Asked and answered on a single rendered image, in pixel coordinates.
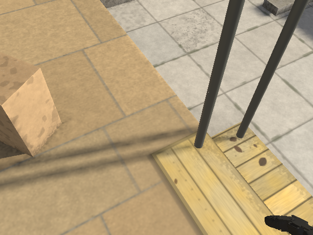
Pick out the right robot hand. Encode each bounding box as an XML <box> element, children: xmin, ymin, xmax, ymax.
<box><xmin>264</xmin><ymin>214</ymin><xmax>313</xmax><ymax>235</ymax></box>

